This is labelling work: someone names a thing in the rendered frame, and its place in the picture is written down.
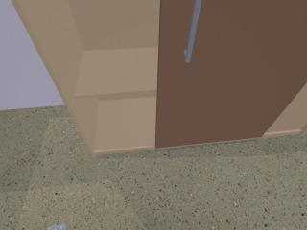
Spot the wardrobe door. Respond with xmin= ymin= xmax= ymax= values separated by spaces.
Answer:
xmin=155 ymin=0 xmax=307 ymax=149
xmin=266 ymin=83 xmax=307 ymax=132

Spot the handle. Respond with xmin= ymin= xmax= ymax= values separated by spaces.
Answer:
xmin=183 ymin=0 xmax=201 ymax=63

